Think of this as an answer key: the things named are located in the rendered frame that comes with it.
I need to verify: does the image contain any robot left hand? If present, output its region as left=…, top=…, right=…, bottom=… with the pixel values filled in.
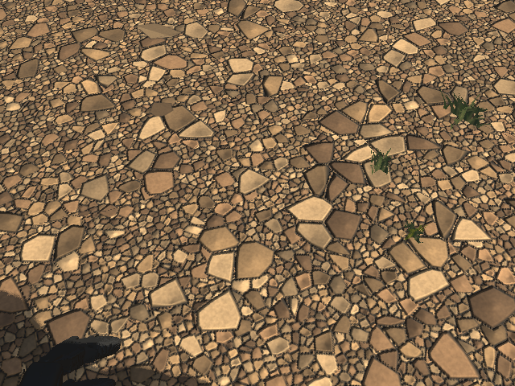
left=19, top=336, right=121, bottom=386

